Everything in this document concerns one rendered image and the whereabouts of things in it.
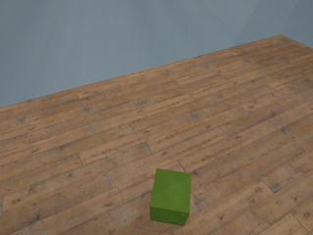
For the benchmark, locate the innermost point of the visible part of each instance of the carton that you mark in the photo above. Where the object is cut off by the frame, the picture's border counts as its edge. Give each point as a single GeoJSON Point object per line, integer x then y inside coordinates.
{"type": "Point", "coordinates": [171, 197]}

